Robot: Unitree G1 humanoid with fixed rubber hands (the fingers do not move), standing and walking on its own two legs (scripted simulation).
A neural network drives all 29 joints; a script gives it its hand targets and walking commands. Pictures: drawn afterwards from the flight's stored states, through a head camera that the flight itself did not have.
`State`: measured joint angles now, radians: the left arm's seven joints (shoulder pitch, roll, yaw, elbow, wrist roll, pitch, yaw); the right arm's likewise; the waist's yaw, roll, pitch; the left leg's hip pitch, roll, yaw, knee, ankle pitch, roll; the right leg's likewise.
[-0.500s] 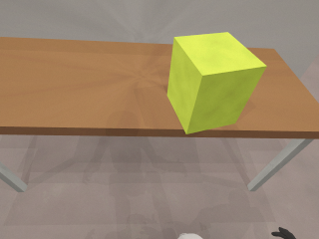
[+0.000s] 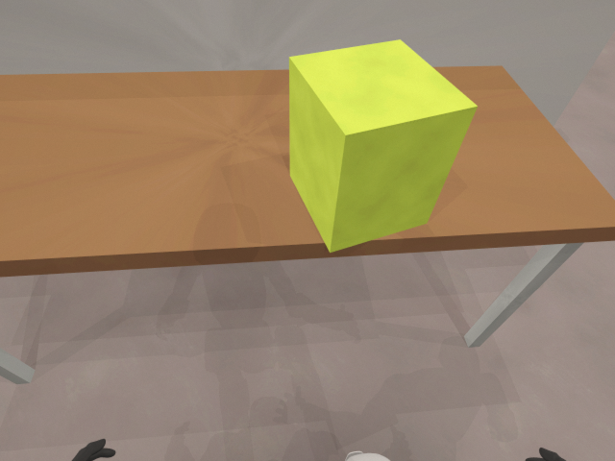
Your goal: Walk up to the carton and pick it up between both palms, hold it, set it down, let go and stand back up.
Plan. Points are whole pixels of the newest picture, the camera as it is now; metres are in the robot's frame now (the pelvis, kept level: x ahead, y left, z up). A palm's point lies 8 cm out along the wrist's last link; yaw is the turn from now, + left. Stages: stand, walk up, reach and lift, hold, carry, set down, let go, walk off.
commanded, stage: walk up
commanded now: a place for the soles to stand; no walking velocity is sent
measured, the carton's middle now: (364, 148) +0.60 -0.10 +0.06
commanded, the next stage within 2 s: none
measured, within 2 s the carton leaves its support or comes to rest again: neither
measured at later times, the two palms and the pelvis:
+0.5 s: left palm out of the picture +0.13 +0.28 -0.08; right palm out of the picture +0.09 -0.34 -0.09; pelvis +0.00 -0.02 +0.00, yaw -1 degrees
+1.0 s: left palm out of the picture +0.14 +0.27 -0.08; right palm out of the picture +0.07 -0.35 -0.09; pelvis +0.00 -0.03 +0.00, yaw -2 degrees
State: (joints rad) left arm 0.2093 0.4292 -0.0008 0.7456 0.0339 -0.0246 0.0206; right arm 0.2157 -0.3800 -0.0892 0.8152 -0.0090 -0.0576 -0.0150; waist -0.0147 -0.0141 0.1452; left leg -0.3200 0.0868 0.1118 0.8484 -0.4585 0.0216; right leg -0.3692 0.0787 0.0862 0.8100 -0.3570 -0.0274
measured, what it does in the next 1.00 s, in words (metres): stands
